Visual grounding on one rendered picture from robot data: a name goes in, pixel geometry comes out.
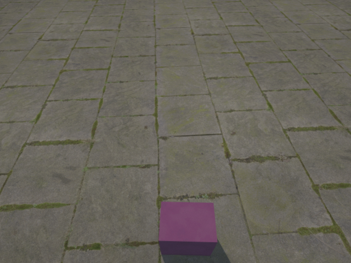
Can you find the carton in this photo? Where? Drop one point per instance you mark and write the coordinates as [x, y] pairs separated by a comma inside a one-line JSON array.
[[187, 228]]

